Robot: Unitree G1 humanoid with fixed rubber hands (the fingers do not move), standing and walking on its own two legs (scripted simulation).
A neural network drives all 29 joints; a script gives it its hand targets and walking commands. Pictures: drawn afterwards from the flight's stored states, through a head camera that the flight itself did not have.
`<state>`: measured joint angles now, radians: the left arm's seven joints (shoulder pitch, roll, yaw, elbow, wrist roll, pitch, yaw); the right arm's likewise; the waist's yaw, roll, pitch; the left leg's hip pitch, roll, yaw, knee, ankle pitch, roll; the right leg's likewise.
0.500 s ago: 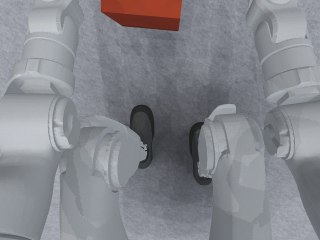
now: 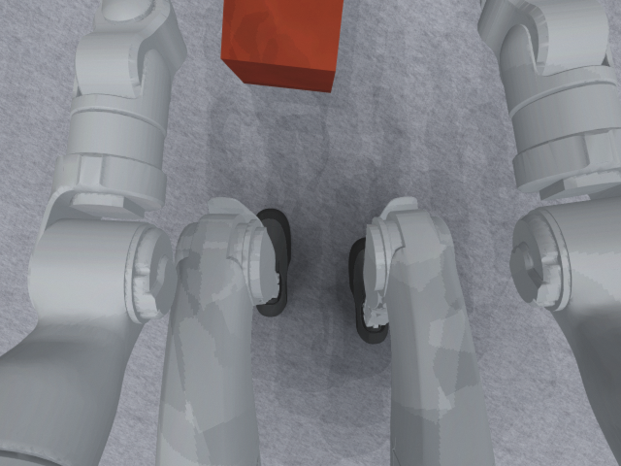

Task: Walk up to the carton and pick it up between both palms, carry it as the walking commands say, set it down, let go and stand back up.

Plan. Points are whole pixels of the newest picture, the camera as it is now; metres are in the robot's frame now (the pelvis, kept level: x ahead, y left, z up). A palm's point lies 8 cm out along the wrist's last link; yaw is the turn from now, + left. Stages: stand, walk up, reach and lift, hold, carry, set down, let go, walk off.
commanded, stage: set down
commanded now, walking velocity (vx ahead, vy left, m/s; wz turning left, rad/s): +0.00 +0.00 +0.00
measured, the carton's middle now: (289, 12) +0.61 +0.04 -0.36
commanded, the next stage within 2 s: let go in 0.72 s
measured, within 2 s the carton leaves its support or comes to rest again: neither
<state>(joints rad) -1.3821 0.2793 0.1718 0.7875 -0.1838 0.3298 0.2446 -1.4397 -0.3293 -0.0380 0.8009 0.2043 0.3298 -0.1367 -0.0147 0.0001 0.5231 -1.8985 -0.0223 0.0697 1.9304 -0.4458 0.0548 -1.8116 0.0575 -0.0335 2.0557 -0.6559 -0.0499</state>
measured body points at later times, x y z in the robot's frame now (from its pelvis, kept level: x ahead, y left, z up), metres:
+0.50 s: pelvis +0.00 -0.01 +0.13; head +0.34 -0.02 +0.42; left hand +0.56 +0.15 +0.04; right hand +0.57 -0.16 +0.05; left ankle +0.16 +0.10 -0.41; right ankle +0.11 -0.09 -0.41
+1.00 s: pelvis +0.03 -0.01 +0.22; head +0.34 -0.01 +0.53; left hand +0.48 +0.19 +0.09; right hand +0.49 -0.19 +0.09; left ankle +0.16 +0.10 -0.41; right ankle +0.11 -0.09 -0.41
